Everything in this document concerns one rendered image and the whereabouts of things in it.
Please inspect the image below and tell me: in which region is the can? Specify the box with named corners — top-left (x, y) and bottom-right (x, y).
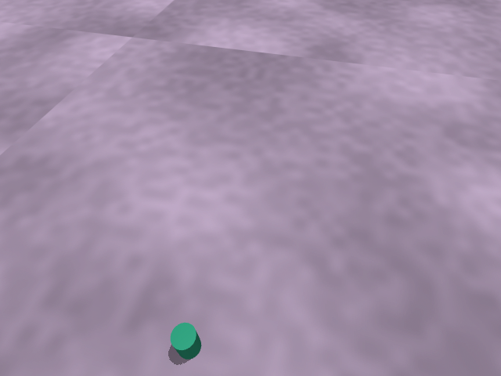
top-left (171, 323), bottom-right (201, 360)

